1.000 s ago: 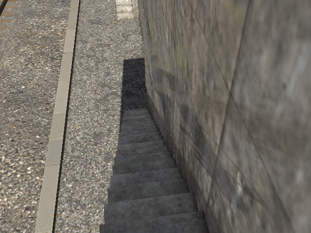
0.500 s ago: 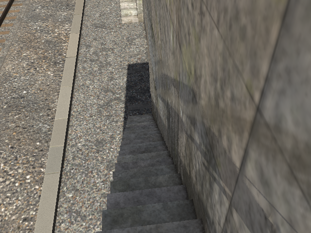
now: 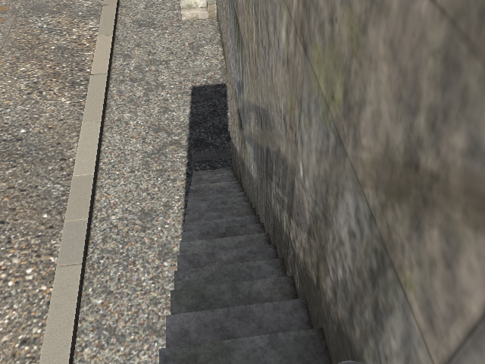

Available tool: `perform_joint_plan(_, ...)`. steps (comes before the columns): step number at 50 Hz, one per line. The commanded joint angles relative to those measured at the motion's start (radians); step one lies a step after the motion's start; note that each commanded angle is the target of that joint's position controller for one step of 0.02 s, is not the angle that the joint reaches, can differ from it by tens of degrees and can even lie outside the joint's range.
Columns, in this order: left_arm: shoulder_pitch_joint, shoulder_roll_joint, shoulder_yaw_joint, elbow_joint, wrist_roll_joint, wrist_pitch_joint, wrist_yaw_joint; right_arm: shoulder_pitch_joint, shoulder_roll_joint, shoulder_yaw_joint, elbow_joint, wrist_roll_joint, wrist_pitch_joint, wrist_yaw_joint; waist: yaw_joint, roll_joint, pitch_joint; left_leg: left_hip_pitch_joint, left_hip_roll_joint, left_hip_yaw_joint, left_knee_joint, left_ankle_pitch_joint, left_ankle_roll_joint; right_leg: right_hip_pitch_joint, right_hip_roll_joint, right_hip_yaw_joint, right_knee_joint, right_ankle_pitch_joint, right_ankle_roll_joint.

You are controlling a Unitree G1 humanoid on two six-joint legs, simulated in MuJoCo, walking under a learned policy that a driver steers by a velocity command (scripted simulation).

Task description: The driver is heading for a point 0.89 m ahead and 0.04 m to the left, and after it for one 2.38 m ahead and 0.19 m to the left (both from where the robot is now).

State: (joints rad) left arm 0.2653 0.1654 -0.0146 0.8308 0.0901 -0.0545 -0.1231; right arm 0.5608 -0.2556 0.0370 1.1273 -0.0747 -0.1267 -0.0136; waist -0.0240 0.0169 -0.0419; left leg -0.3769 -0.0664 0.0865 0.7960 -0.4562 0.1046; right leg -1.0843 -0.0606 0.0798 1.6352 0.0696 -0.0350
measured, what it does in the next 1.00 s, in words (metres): goes down: right foot 0.19 m lower, then left foot 0.20 m lower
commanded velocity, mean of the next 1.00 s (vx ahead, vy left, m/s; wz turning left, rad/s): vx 0.50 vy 0.00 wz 0.00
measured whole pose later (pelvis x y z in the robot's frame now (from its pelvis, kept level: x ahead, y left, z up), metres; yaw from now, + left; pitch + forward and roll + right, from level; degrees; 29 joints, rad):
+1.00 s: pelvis +0.51 +0.04 -0.41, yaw +1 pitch +3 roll +1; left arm 0.18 0.16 0.00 0.82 0.13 -0.06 -0.15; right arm 0.61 -0.21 0.08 1.17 -0.08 -0.14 -0.03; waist -0.05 0.02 -0.04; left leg -0.45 -0.07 0.08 0.94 -0.54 0.11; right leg -1.08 -0.07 0.07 1.50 0.22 -0.05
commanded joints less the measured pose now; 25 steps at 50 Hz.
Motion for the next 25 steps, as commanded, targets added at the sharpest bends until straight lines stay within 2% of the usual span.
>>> perform_joint_plan(1,-0.009,0.017,0.032,0.015,-0.088,0.035,0.137,-0.065,-0.099,-0.035,-0.038,0.109,0.002,0.009,0.091,-0.139,0.077,-0.108,0.292,-0.401,-0.305,0.543,0.105,0.234,-0.051,-0.03,-0.51,0.232,0.068)
perform_joint_plan(2,-0.006,0.103,0.001,-0.026,0.023,0.004,0.034,-0.036,-0.106,0.026,-0.044,-0.007,-0.04,-0.019,0.04,0.102,0.087,-0.12,0.224,-0.348,-0.218,0.263,0.149,0.064,-0.028,0.05,-0.211,0.268,0.053)
perform_joint_plan(3,0.035,0.123,0.017,0.014,0.047,-0.006,0.008,-0.042,-0.104,0.019,-0.043,0.011,-0.046,-0.03,0.03,0.096,0.137,-0.007,0.26,-0.366,-0.183,0.174,0.179,-0.045,-0.011,0.11,-0.374,0.386,0.043)
perform_joint_plan(4,0.007,0.132,0.017,0.008,0.071,-0.004,-0.007,-0.033,-0.086,0.035,-0.058,0.015,-0.045,-0.038,0.005,0.045,0.115,-0.036,0.243,-0.343,-0.117,0.111,0.18,0.019,0.0,0.074,-0.517,0.485,0.03)
perform_joint_plan(5,-0.033,0.087,0.011,0.013,0.076,-0.003,-0.01,0.006,-0.061,0.049,-0.05,0.007,-0.033,-0.039,-0.005,0.075,0.107,-0.095,0.201,-0.307,-0.084,0.056,0.175,0.135,0.008,0.012,-0.589,0.494,0.012)
perform_joint_plan(6,-0.17,0.012,0.029,0.0,-0.097,0.018,0.12,0.065,-0.053,-0.013,-0.018,0.107,0.016,-0.002,-0.053,-0.173,0.066,0.035,0.195,-0.318,-0.122,0.171,0.085,0.279,0.013,-0.141,-0.816,0.542,0.024)
perform_joint_plan(7,-0.233,0.009,0.015,-0.012,-0.118,0.024,0.151,0.05,-0.063,-0.016,-0.041,0.101,0.044,0.004,-0.091,-0.122,0.096,-0.022,0.184,-0.346,-0.114,0.176,0.076,0.372,0.025,-0.148,-0.862,0.513,0.039)
perform_joint_plan(8,-0.125,0.019,-0.041,-0.037,0.084,0.019,0.032,-0.036,-0.092,0.029,-0.1,-0.009,0.015,0.014,-0.025,0.236,0.219,-0.254,0.193,-0.286,-0.071,-0.086,0.158,0.436,-0.008,-0.068,-0.772,0.382,0.008)
perform_joint_plan(9,-0.028,0.07,-0.016,-0.008,0.116,0.023,-0.003,-0.077,-0.083,0.024,-0.086,-0.02,0.005,0.025,0.02,0.141,0.212,-0.314,0.213,-0.334,-0.025,-0.112,0.198,0.495,0.015,-0.039,-0.665,0.36,0.006)
perform_joint_plan(10,-0.07,0.105,-0.007,-0.039,0.103,0.027,-0.021,-0.078,-0.074,0.024,-0.083,-0.018,0.0,0.017,0.009,0.049,0.185,-0.252,0.214,-0.323,0.037,-0.078,0.184,0.487,0.02,-0.05,-0.759,0.303,0.016)
perform_joint_plan(11,-0.203,0.106,-0.013,-0.09,0.068,0.02,-0.023,-0.005,-0.077,0.017,-0.083,0.011,0.003,-0.004,-0.086,-0.009,0.186,-0.088,0.182,-0.296,0.048,-0.082,0.168,0.444,0.031,-0.103,-1.055,0.188,0.026)
perform_joint_plan(12,-0.296,0.079,-0.032,-0.133,0.058,0.011,-0.02,0.03,-0.105,0.015,-0.075,0.011,0.004,-0.008,-0.133,0.002,0.184,-0.008,0.182,-0.365,0.058,-0.046,0.177,0.469,0.038,-0.11,-1.167,0.117,0.032)
perform_joint_plan(13,-0.321,0.045,-0.047,-0.151,0.058,0.004,-0.016,0.009,-0.142,-0.006,-0.086,0.021,0.017,0.002,-0.137,0.037,0.181,0.073,0.195,-0.433,0.062,0.038,0.192,0.49,0.041,-0.109,-1.222,0.001,0.024)
perform_joint_plan(14,-0.108,0.064,-0.045,-0.085,0.081,-0.005,-0.008,-0.104,-0.156,-0.008,-0.125,-0.012,0.022,0.018,-0.032,0.031,0.14,-0.016,0.219,-0.465,0.24,0.155,0.17,0.698,-0.003,-0.049,-1.125,0.172,-0.005)
perform_joint_plan(15,0.053,0.121,-0.011,-0.027,0.05,-0.018,-0.001,-0.111,-0.123,-0.01,-0.131,0.031,0.03,0.021,0.012,-0.111,0.12,0.076,0.15,-0.413,0.403,0.12,0.134,0.778,-0.003,-0.065,-1.469,0.193,-0.021)
perform_joint_plan(16,0.274,0.16,0.018,0.034,0.056,-0.028,0.008,-0.069,-0.135,-0.014,-0.098,0.02,0.043,0.05,0.11,-0.158,0.062,0.028,0.057,-0.295,0.669,0.222,0.075,1.035,0.025,-0.164,-1.541,0.343,-0.049)
perform_joint_plan(17,0.517,0.196,0.054,0.098,0.06,-0.029,0.011,-0.005,-0.102,-0.021,-0.057,-0.003,0.042,0.097,0.168,-0.282,-0.054,-0.339,-0.025,-0.207,1.138,-0.125,-0.022,1.462,-0.103,-0.061,-1.223,0.559,-0.195)
perform_joint_plan(18,0.513,0.3,0.088,0.082,0.039,-0.017,-0.004,-0.02,-0.073,-0.039,-0.126,0.023,0.037,0.104,0.122,-0.236,-0.176,-0.717,-0.081,-0.127,1.387,-0.287,-0.069,1.706,-0.179,0.063,-0.925,0.819,-0.295)
perform_joint_plan(19,0.454,0.308,0.088,0.072,0.038,-0.019,-0.011,-0.105,-0.077,-0.03,-0.208,0.037,0.029,0.099,0.11,-0.163,-0.198,-0.823,-0.046,-0.076,1.364,-0.266,-0.11,1.647,-0.277,0.228,-1.004,0.706,-0.383)
perform_joint_plan(20,0.293,0.252,0.073,0.035,0.013,-0.024,-0.003,-0.256,-0.045,-0.009,-0.311,0.026,0.023,0.086,0.097,-0.128,-0.12,-1.009,0.044,-0.128,1.271,-0.227,-0.121,1.577,-0.357,0.368,-1.11,0.197,-0.4)
perform_joint_plan(21,0.204,0.138,0.037,0.036,-0.005,-0.024,0.002,-0.371,-0.059,-0.005,-0.352,0.01,0.015,0.058,0.079,-0.021,-0.049,-1.065,0.136,-0.192,1.158,-0.148,-0.131,1.376,-0.369,0.4,-1.14,-0.108,-0.357)
perform_joint_plan(22,0.047,-0.054,-0.02,0.015,0.009,-0.058,0.021,-0.329,-0.024,0.014,-0.324,-0.005,0.023,0.04,-0.02,0.153,0.031,-0.894,0.244,-0.274,0.636,0.261,-0.095,1.013,-0.246,0.179,-1.117,-0.15,-0.251)
perform_joint_plan(23,-0.031,-0.029,-0.013,-0.008,0.007,-0.057,0.024,-0.286,-0.053,0.0,-0.258,-0.023,0.026,0.03,-0.064,0.03,0.102,-0.614,0.253,-0.217,0.543,0.309,-0.105,0.617,-0.22,0.166,-1.132,-0.131,-0.288)
perform_joint_plan(24,-0.048,0.049,0.012,-0.034,-0.023,-0.065,0.033,-0.155,-0.083,-0.02,-0.169,-0.032,0.034,0.04,-0.086,-0.018,0.083,-0.328,0.211,-0.151,0.406,0.521,-0.116,0.378,-0.087,0.021,-1.104,-0.144,-0.283)
perform_joint_plan(25,0.045,0.134,0.041,0.004,-0.034,-0.068,0.031,-0.165,-0.043,-0.019,-0.144,-0.045,0.046,0.06,-0.064,-0.089,0.091,-0.176,0.162,-0.048,0.435,0.457,-0.137,0.261,-0.048,0.003,-1.121,-0.152,-0.279)
Velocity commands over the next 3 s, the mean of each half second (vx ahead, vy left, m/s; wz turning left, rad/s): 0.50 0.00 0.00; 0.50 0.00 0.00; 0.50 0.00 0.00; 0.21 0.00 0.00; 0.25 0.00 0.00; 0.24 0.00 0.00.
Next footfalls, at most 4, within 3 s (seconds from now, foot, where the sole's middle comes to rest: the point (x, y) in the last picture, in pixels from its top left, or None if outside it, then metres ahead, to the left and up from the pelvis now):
0.34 right None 0.27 -0.11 -0.94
0.76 left None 0.52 0.12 -1.13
1.22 right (270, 362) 0.76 -0.07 -1.33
1.66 left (215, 327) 1.01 0.16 -1.52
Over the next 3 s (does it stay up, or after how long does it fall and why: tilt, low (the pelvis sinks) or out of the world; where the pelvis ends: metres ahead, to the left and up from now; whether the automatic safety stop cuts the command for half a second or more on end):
stays up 1.21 0.09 -0.96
